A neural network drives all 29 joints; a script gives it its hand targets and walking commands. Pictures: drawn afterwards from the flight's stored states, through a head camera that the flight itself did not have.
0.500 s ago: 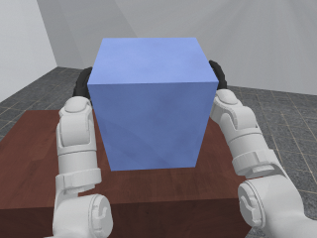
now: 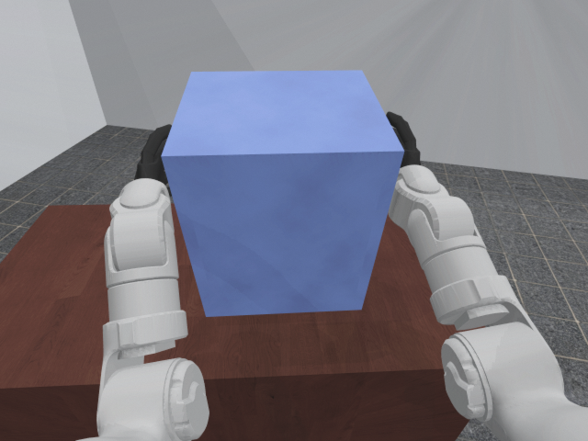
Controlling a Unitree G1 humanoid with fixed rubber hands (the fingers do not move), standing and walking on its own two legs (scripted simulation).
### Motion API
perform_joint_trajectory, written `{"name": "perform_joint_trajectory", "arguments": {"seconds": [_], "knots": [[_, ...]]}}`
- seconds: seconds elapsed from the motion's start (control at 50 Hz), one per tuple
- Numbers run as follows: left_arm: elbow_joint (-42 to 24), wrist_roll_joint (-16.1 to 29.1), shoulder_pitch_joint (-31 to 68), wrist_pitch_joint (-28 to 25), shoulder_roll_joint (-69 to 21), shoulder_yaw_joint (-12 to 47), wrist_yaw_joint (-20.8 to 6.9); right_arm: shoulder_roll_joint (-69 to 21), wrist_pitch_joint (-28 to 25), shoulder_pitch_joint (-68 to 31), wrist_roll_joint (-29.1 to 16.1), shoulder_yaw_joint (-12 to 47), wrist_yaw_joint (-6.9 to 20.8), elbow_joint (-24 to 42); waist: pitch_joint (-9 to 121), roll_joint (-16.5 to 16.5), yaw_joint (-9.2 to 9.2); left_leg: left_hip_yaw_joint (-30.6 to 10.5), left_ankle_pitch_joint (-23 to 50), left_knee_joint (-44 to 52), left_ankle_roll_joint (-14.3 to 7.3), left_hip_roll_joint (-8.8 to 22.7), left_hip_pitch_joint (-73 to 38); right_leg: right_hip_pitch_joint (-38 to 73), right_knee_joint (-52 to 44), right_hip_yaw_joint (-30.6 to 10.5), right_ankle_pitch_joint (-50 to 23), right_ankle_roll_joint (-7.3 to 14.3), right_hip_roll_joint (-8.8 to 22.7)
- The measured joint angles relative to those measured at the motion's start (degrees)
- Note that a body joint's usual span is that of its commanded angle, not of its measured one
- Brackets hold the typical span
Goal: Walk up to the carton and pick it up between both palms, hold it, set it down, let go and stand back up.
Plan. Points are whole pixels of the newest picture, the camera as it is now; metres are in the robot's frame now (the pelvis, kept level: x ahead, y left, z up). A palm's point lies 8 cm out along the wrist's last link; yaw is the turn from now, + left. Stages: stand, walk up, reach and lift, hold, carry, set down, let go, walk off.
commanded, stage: hold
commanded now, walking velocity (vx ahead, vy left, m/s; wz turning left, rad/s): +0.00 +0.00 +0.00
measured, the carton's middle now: (281, 197) +0.39 +0.01 +0.20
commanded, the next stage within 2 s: none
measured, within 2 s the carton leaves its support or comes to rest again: neither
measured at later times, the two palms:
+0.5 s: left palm (155, 187) +0.36 +0.17 +0.24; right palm (404, 173) +0.37 -0.15 +0.24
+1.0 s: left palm (153, 187) +0.36 +0.17 +0.24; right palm (403, 172) +0.37 -0.15 +0.24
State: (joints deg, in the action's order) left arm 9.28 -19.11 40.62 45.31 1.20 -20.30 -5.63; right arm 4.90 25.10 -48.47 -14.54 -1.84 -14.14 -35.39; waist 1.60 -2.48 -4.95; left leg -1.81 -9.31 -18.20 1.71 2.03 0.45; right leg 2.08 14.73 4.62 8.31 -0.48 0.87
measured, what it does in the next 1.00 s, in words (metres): stands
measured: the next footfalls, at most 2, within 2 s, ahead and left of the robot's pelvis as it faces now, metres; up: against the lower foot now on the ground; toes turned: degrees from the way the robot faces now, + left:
none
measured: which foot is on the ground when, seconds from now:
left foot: down 0.00-1.00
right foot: down 0.00-1.00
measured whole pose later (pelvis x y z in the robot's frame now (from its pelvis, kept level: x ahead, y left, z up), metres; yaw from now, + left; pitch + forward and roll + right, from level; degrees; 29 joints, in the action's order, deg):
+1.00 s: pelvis +0.00 +0.00 +0.00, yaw +0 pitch -8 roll -1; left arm 9.1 -19.1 40.6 45.4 1.1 -20.2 -5.5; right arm 4.9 25.1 -48.5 -14.5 -2.0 -14.0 -35.3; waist 1.6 -2.5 -4.9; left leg -1.7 -9.3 -18.2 1.7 2.0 0.6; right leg 1.9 14.8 4.4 8.2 -0.5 0.9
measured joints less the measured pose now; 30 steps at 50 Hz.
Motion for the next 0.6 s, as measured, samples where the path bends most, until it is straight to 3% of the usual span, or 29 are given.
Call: {"name": "perform_joint_trajectory", "arguments": {"seconds": [0.6], "knots": [[-0.2, 0.0, -0.1, 0.0, -0.2, 0.1, 0.2, 0.1, 0.0, 0.1, 0.0, 0.0, 0.2, 0.1, 0.0, 0.1, 0.04, 0.1, 0.0, 0.0, 0.0, 0.0, 0.0, -0.1, 0.0, -0.1, 0.0, 0.0, 0.0]]}}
